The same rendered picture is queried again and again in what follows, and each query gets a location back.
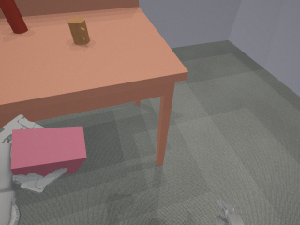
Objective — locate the left robot forearm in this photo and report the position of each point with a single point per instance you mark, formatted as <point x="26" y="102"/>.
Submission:
<point x="10" y="213"/>

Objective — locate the left robot hand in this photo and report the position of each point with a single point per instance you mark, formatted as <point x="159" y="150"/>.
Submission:
<point x="32" y="182"/>

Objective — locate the right robot hand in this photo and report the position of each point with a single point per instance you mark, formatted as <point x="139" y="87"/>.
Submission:
<point x="228" y="211"/>

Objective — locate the table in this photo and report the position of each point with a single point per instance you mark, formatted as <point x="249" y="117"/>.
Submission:
<point x="44" y="74"/>

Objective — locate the sponge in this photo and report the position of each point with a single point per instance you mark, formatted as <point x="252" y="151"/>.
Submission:
<point x="44" y="150"/>

